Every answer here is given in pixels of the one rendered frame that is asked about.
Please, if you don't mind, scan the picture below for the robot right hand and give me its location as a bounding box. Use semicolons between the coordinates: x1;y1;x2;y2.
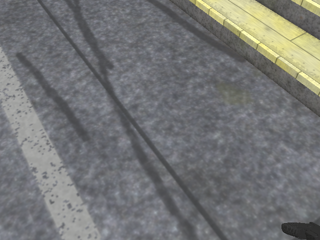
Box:
281;222;320;240

